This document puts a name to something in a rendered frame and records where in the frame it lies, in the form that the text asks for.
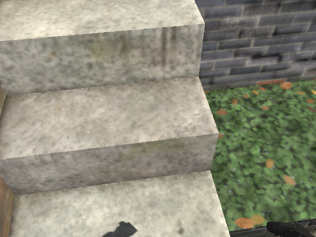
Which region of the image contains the robot right hand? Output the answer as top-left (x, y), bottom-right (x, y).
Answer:
top-left (267, 221), bottom-right (315, 237)

